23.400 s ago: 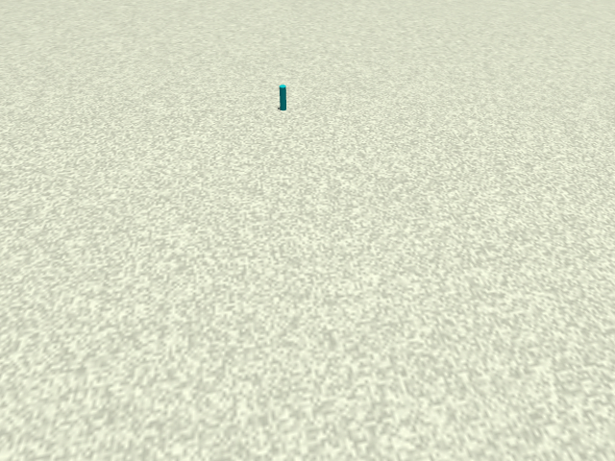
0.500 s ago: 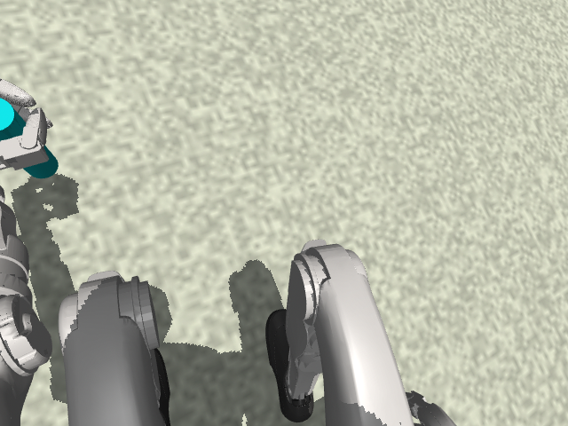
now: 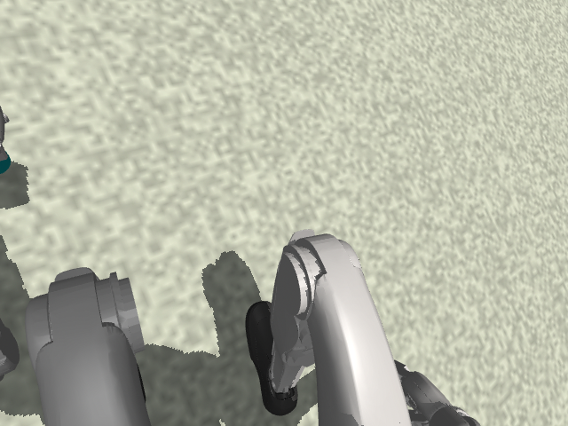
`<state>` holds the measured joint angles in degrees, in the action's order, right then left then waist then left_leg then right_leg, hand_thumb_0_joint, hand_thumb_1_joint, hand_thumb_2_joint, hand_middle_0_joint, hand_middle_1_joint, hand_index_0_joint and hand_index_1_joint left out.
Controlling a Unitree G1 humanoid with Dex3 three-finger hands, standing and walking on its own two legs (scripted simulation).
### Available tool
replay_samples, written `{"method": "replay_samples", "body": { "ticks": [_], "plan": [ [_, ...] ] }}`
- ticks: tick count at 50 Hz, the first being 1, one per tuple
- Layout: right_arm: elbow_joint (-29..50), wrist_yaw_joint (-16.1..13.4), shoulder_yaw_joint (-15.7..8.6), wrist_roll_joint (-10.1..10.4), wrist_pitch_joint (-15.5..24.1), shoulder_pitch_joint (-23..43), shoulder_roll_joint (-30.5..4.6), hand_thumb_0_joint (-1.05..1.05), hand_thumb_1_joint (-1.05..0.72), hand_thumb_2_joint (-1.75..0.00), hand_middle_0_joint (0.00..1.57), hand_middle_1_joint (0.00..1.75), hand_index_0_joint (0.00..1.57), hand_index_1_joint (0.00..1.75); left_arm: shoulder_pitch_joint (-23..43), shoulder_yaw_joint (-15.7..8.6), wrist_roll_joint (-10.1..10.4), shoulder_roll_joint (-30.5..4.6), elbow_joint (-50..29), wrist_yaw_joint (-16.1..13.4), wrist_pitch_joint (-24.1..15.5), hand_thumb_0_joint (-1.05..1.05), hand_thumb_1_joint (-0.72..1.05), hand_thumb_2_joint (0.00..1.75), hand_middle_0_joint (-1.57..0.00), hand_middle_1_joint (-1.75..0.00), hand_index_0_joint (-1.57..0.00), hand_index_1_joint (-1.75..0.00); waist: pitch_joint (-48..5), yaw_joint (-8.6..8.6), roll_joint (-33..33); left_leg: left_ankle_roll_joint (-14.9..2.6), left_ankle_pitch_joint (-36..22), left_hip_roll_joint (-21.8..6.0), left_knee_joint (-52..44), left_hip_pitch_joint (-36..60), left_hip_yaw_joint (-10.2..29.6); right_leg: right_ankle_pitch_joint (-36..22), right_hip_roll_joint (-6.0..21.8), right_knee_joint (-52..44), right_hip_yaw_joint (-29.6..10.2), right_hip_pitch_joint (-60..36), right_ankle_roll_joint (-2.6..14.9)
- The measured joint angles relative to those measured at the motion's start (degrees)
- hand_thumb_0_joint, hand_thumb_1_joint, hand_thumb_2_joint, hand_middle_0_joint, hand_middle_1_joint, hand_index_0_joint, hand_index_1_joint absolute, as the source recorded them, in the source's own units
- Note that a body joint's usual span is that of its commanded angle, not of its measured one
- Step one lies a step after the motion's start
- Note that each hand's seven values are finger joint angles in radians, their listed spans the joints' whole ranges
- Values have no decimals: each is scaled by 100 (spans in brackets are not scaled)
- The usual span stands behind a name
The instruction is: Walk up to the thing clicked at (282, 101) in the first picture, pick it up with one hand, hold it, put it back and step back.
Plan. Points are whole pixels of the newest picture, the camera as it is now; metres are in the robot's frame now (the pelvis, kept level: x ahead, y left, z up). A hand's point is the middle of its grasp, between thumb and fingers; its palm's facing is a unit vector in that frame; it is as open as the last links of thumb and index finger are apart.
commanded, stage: lower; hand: left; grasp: from the side
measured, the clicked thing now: out of the picture +0.49 +0.29 -0.13
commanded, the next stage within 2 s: loosen in 1.12 s
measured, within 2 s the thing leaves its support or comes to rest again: rests again in 1.10 s
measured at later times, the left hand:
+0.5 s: hand out of the picture +0.50 +0.27 -0.15, palm faces +0.25 -0.97 -0.04, open 5.2 cm
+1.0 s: hand (5, 147) +0.50 +0.27 -0.17, palm faces +0.26 -0.96 -0.05, open 5.2 cm
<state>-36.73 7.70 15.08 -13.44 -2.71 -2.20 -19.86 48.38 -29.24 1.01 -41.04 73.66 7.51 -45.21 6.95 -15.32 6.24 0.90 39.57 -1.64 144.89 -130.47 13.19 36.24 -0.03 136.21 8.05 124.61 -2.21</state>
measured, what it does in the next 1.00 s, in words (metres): stands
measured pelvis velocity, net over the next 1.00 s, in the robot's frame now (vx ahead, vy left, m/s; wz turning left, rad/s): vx -0.01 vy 0.01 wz -0.10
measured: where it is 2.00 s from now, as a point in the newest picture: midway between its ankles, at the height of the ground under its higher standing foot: (207, 403)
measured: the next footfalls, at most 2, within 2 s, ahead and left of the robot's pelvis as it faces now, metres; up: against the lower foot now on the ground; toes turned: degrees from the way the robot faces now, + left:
none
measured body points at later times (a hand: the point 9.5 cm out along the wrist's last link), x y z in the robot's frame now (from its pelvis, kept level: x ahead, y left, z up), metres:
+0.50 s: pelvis +0.00 +0.01 -0.01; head +0.25 +0.15 +0.33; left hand +0.48 +0.32 -0.14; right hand +0.10 -0.26 -0.06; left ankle +0.08 +0.13 -0.27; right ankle +0.12 -0.12 -0.27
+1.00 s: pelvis -0.01 +0.01 -0.01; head +0.26 +0.17 +0.31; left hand +0.48 +0.32 -0.17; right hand +0.11 -0.25 -0.05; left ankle +0.08 +0.13 -0.27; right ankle +0.12 -0.12 -0.27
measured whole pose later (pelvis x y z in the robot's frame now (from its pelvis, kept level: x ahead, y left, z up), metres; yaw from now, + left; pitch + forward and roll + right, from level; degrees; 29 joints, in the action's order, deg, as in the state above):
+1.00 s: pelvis -0.01 +0.01 -0.01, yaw -5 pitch +17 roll -18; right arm -31.6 6.4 31.1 -20.7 -4.3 8.3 -21.1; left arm 50.5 -25.8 1.5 -56.6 89.3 2.0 -57.4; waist 16.7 -18.6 14.6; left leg 1.1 41.8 -1.3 149.6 -127.8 21.7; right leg 35.4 -2.5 134.5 14.4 118.9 -4.1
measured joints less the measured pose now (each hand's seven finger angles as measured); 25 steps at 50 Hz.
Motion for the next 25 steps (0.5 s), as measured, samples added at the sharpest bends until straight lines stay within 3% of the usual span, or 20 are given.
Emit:
{"method": "replay_samples", "body": {
  "ticks": [10, 25],
  "plan": [
    [146, 6, 415, -137, -39, 209, -63, -1, -90, -90, 20, 30, 20, 30, 92, 117, 117, -380, 565, -158, -257, 6, 16, 119, -99, -119, -105, -120, 271, -110, 178, 34, 34, 19, 126, 62, 202, -26, -36, 9, 156, -112, -9],
    [342, -55, 1046, -435, -89, 582, -89, -1, -90, -90, 20, 30, 20, 30, 214, 239, 71, -999, 1047, -281, -734, 6, 15, 119, -98, -120, -104, -121, 687, -231, 559, 47, 130, 36, 343, 143, 518, -43, -126, -15, 388, -316, -86]
  ]
}}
